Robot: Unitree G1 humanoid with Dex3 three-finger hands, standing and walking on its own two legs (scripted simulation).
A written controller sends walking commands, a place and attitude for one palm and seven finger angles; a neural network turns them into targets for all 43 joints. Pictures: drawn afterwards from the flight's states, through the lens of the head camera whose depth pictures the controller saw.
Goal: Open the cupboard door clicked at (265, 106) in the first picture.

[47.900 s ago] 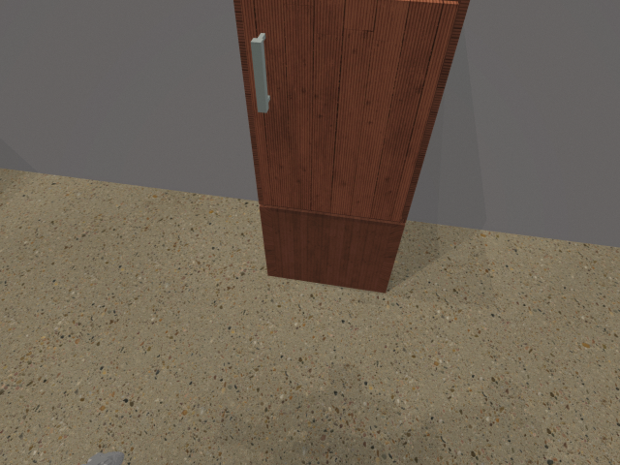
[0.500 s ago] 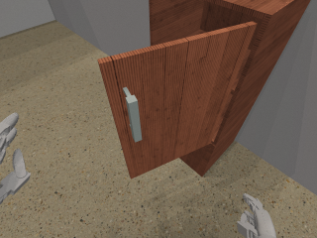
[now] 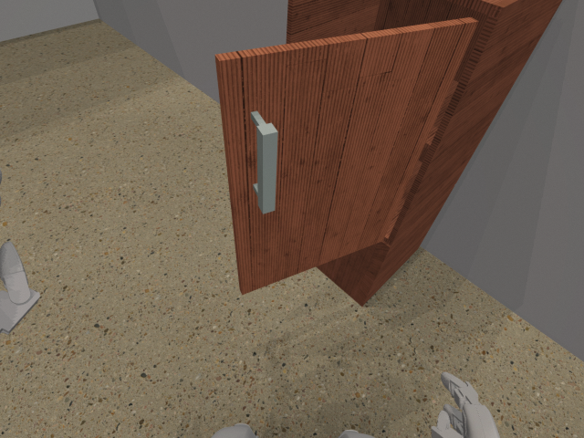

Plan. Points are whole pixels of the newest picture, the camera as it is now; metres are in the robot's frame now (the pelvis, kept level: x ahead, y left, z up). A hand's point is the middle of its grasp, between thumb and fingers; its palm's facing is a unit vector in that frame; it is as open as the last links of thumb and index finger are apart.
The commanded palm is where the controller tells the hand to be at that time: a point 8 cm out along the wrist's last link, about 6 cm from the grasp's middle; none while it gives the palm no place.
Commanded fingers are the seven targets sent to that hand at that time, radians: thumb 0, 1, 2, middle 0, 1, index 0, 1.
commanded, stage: step back with the hand held close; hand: left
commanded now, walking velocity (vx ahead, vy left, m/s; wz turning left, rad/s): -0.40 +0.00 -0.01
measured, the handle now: (261, 164) +0.48 +0.08 +0.11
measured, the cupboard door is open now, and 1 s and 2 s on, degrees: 71 71 71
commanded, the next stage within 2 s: stop stepping back and stand still in 0.26 s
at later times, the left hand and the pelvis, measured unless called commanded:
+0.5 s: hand out of the picture +0.11 +0.26 +0.18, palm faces +0.37 -0.80 -0.48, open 7.4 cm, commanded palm +0.05 +0.29 +0.20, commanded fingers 0.00 0.90 0.90 -0.20 -0.30 -0.20 -0.30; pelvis -0.09 -0.01 +0.01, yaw -1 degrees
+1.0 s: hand out of the picture +0.03 +0.29 +0.18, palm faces +0.50 -0.78 -0.37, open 7.4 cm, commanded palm -0.03 +0.31 +0.20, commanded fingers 0.00 0.90 0.90 -0.20 -0.30 -0.20 -0.30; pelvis -0.17 +0.01 +0.01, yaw +0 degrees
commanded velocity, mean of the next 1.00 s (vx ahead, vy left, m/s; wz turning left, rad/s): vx -0.01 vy -0.02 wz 0.00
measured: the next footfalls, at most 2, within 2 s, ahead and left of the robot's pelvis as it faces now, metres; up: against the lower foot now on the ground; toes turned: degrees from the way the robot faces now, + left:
right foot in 0.20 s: -0.09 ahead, -0.13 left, +0.00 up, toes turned +2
left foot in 0.46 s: +0.02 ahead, +0.07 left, +0.00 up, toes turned -2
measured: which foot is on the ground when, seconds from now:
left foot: down 0.00-0.32, up 0.34-0.44, down 0.46-0.76, up 0.78-0.90, down 0.92-1.00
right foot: up 0.00-0.18, down 0.20-0.94, up 0.96-1.00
